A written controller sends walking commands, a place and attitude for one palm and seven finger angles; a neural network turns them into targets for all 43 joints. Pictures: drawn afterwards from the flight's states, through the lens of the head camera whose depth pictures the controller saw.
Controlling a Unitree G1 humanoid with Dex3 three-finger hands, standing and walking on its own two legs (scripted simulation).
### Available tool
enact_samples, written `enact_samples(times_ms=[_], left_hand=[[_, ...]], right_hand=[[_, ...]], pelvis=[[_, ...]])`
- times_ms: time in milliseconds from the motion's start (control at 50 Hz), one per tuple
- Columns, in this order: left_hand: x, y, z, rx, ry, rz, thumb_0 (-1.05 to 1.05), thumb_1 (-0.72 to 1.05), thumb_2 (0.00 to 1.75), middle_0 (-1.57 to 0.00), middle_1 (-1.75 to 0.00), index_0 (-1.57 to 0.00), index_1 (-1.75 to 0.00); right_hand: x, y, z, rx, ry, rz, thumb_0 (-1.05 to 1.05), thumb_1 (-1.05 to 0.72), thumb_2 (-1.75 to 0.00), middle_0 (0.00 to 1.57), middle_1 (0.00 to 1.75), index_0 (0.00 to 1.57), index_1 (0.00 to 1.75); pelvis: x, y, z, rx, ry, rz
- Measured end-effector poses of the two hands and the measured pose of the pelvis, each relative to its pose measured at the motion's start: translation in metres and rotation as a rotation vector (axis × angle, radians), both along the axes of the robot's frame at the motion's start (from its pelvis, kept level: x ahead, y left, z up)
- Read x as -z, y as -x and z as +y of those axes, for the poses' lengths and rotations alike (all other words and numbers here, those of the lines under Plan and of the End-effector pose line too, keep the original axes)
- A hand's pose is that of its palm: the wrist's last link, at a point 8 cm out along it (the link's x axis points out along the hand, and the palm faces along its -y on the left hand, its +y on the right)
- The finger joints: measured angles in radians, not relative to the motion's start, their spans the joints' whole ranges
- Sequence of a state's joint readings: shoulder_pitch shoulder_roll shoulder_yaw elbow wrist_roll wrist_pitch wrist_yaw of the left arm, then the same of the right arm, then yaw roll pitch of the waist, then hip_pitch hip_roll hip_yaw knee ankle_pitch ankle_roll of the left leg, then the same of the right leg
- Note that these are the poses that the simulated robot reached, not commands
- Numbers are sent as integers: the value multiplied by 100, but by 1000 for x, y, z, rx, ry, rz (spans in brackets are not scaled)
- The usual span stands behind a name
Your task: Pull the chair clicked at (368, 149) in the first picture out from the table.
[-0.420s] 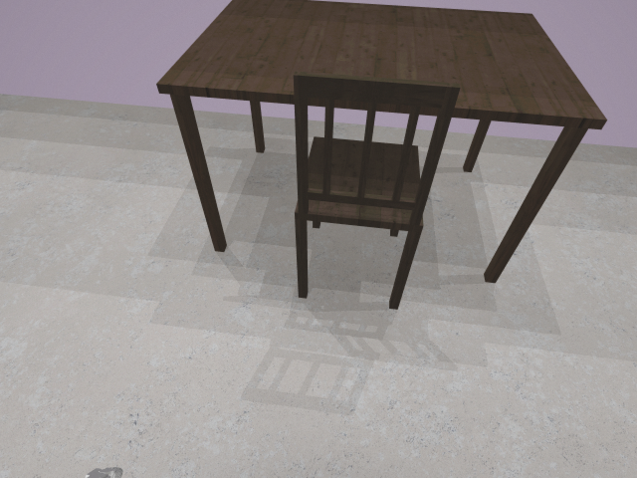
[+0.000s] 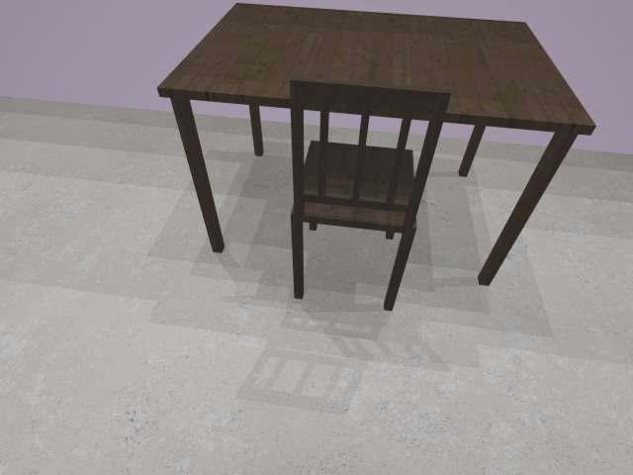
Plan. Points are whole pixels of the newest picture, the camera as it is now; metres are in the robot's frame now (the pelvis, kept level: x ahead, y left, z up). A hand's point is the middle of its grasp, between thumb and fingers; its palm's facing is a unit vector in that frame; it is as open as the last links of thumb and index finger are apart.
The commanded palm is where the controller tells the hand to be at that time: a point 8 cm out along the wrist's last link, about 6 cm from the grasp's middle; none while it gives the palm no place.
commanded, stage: stand and wait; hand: left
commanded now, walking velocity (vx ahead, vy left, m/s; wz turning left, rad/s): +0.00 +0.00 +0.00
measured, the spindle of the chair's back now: (360, 156) +0.87 -0.06 -0.10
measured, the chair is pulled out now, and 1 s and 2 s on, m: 0.00 0.00 0.00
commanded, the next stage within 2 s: look at it before walking up in 0.40 s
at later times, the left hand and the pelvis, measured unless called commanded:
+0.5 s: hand out of the picture +0.07 +0.24 -0.15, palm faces -0.02 -0.94 -0.35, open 7.4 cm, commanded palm none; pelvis +0.00 -0.01 +0.00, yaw +0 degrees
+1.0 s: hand out of the picture +0.07 +0.24 -0.15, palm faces -0.01 -0.94 -0.34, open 7.4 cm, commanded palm none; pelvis +0.00 -0.01 +0.00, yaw +0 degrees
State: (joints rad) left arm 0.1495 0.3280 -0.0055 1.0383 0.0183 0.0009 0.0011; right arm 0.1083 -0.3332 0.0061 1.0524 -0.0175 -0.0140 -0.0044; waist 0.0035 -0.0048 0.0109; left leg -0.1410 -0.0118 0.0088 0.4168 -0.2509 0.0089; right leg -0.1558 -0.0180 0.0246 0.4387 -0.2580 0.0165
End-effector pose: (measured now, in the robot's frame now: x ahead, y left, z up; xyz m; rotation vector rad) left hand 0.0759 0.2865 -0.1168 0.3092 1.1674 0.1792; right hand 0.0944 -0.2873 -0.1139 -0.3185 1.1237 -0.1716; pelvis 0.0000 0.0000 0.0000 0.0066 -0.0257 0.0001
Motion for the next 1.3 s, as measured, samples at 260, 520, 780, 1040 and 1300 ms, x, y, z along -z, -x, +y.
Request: enact_samples(times_ms=[260, 520, 780, 1040, 1300], left_hand=[[-1, 22, 2, -21, -21, 65, 0, 90, 90, -20, -30, -20, -30], [-6, 7, -4, -9, -22, 18, 0, 90, 90, -20, -30, -20, -30], [-5, 4, -7, -10, -14, 12, 0, 90, 90, -21, -30, -20, -30], [-3, 13, -5, -22, -16, 46, 0, 90, 90, -20, -30, -20, -30], [2, 10, -7, -11, -14, 58, 0, 90, 90, -20, -30, -20, -30]], right_hand=[[7, 37, -14, 34, 10, 103, 1, -91, -90, 20, 30, 20, 30], [6, 29, -15, 29, -4, 71, 1, -91, -90, 20, 30, 20, 30], [3, 22, -17, 19, 3, 60, 1, -91, -90, 20, 30, 20, 30], [2, 22, -19, 23, 10, 79, 1, -91, -90, 20, 30, 20, 30], [3, 22, -14, 62, 9, 34, 1, -91, -90, 20, 30, 20, 30]], pelvis=[[-2, 4, -6, -1, 0, 1], [-3, 5, -10, 0, -1, -2], [-3, 4, -13, -2, 0, 2], [-4, 0, -13, -1, 2, 3], [-1, 2, -11, 50, 1, 3]])
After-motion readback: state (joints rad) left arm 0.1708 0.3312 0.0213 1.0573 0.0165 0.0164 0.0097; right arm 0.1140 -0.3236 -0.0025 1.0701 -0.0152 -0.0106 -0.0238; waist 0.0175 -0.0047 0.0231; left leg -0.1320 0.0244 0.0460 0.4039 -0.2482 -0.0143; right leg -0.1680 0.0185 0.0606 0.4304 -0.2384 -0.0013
